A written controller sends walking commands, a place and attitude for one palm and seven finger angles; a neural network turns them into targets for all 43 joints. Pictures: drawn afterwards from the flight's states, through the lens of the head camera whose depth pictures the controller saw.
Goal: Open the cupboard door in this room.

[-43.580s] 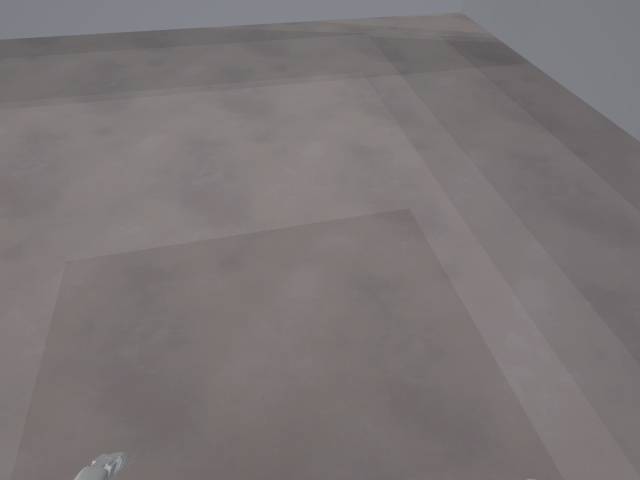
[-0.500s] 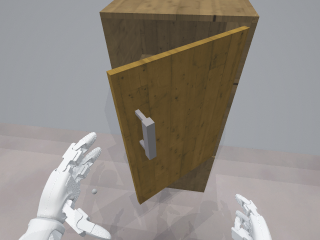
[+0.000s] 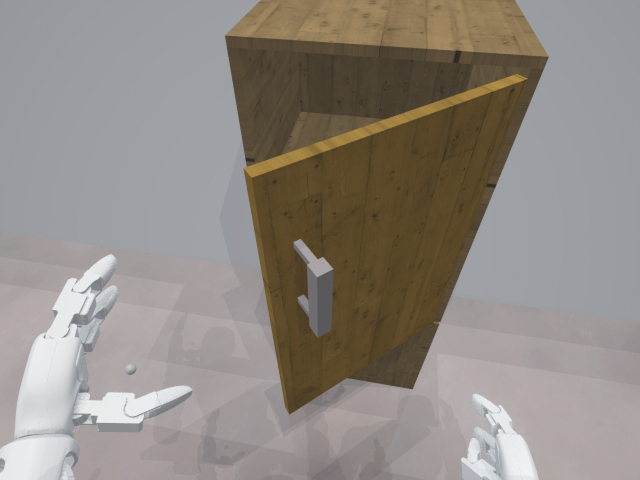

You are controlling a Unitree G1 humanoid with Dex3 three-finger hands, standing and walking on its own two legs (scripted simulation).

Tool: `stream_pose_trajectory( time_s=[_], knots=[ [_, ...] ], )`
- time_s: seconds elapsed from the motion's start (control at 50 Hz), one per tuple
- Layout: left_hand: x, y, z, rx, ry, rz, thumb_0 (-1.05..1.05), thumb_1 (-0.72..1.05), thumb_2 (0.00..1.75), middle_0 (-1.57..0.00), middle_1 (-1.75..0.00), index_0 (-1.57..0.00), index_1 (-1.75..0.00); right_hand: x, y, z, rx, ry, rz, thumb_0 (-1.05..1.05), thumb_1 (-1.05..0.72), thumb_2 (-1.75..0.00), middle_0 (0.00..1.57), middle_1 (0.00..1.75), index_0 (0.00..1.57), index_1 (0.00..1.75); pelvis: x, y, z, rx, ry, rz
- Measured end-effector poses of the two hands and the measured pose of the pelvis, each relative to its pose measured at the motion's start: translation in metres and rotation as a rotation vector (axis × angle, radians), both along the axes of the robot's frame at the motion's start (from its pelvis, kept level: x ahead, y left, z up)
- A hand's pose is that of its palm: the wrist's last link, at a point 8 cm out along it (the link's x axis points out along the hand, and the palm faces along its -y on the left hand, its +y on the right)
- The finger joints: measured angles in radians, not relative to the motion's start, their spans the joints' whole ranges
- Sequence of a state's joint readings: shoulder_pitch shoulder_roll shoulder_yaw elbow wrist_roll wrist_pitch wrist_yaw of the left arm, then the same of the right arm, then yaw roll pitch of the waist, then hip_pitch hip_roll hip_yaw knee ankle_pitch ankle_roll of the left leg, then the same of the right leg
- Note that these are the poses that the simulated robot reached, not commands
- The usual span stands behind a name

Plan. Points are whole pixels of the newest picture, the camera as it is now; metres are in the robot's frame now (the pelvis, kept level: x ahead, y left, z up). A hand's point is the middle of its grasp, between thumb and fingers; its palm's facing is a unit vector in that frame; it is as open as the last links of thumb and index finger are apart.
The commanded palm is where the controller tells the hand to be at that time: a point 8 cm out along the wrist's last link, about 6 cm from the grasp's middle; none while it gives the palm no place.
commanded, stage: draw the hand back to the body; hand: left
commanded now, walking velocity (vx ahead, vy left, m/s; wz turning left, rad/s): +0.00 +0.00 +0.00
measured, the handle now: (311, 289) +0.32 +0.05 +0.09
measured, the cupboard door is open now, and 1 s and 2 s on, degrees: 43 43 43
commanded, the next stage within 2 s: step back with the hand held close in 0.78 s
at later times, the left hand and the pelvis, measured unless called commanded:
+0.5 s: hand (76, 305) +0.22 +0.26 +0.17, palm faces +0.46 -0.79 -0.41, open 8.2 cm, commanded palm +0.17 +0.30 +0.18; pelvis +0.02 +0.00 +0.01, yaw -1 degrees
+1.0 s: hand (81, 318) +0.20 +0.25 +0.18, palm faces +0.46 -0.78 -0.42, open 7.4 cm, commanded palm +0.15 +0.28 +0.19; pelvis +0.00 -0.02 +0.01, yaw -1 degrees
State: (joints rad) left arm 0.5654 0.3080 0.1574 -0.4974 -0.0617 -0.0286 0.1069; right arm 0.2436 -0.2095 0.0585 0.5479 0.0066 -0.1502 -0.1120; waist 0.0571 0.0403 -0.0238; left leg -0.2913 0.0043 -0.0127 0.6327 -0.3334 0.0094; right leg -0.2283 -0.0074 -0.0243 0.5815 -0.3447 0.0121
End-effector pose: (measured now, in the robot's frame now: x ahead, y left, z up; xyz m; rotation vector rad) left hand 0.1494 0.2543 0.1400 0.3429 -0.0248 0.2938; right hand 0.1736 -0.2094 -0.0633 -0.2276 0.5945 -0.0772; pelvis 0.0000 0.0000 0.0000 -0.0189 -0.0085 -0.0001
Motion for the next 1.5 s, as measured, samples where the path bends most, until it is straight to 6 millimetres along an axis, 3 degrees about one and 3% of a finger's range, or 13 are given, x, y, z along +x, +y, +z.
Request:
stream_pose_trajectory(
  time_s=[0.3, 0.44, 0.52, 0.66, 0.96, 1.08, 1.24, 1.38, 1.5],
  knots=[
    [0.025, 0.033, 0.029, 0.093, -0.063, 0.096, 0.00, 0.42, 0.70, -0.19, -0.30, -0.19, -0.31, 0.022, -0.001, 0.003, 0.001, 0.046, -0.009, 0.01, -0.91, -0.90, 0.21, 0.30, 0.20, 0.30, 0.022, 0.004, 0.010, 0.011, -0.018, -0.017],
    [0.028, 0.043, 0.047, 0.142, -0.104, 0.136, 0.01, 0.66, 0.80, -0.20, -0.30, -0.20, -0.31, 0.028, -0.009, 0.004, 0.001, 0.052, -0.014, 0.01, -0.91, -0.90, 0.21, 0.30, 0.20, 0.30, 0.025, 0.000, 0.012, 0.013, -0.021, -0.018],
    [0.027, 0.043, 0.048, 0.139, -0.102, 0.155, 0.01, 0.77, 0.85, -0.21, -0.30, -0.20, -0.31, 0.028, -0.014, 0.003, 0.008, 0.065, -0.018, 0.01, -0.91, -0.90, 0.20, 0.30, 0.20, 0.30, 0.024, -0.003, 0.013, 0.014, -0.021, -0.018],
    [0.021, 0.030, 0.036, 0.103, -0.058, 0.142, 0.01, 0.86, 0.89, -0.21, -0.30, -0.20, -0.31, 0.020, -0.023, 0.001, 0.005, 0.085, -0.027, 0.01, -0.91, -0.90, 0.20, 0.30, 0.20, 0.30, 0.021, -0.010, 0.014, 0.015, -0.028, -0.015],
    [0.010, 0.024, 0.051, 0.145, -0.123, 0.145, 0.02, 0.89, 0.90, -0.21, -0.30, -0.21, -0.31, 0.007, -0.033, -0.001, 0.021, 0.072, -0.035, 0.01, -0.91, -0.90, 0.20, 0.30, 0.20, 0.30, 0.007, -0.020, 0.015, 0.008, -0.050, -0.011],
    [0.013, 0.027, 0.049, 0.192, -0.094, 0.091, 0.01, 0.89, 0.90, -0.21, -0.30, -0.20, -0.31, -0.008, -0.042, -0.001, 0.010, 0.116, -0.084, 0.01, -0.91, -0.90, 0.21, 0.30, 0.20, 0.30, -0.005, -0.015, 0.015, -0.001, -0.012, -0.028],
    [0.001, 0.032, 0.036, 0.204, -0.040, -0.008, 0.02, 0.89, 0.90, -0.21, -0.30, -0.21, -0.31, -0.045, -0.046, 0.006, -0.039, 0.156, -0.179, 0.01, -0.91, -0.90, 0.20, 0.30, 0.20, 0.30, -0.028, 0.000, 0.013, 0.005, 0.002, -0.050],
    [-0.030, 0.049, 0.051, 0.253, -0.154, -0.012, 0.02, 0.89, 0.90, -0.22, -0.30, -0.21, -0.31, -0.078, -0.031, 0.012, -0.059, 0.131, -0.176, 0.01, -0.91, -0.90, 0.20, 0.30, 0.20, 0.30, -0.058, 0.011, 0.008, 0.003, -0.009, -0.047],
    [-0.070, 0.058, 0.050, 0.282, -0.206, 0.041, 0.01, 0.89, 0.90, -0.21, -0.30, -0.21, -0.31, -0.102, -0.016, 0.002, -0.032, 0.085, -0.131, 0.01, -0.91, -0.90, 0.20, 0.30, 0.20, 0.30, -0.085, 0.015, -0.002, -0.003, -0.027, -0.024]
  ],
)
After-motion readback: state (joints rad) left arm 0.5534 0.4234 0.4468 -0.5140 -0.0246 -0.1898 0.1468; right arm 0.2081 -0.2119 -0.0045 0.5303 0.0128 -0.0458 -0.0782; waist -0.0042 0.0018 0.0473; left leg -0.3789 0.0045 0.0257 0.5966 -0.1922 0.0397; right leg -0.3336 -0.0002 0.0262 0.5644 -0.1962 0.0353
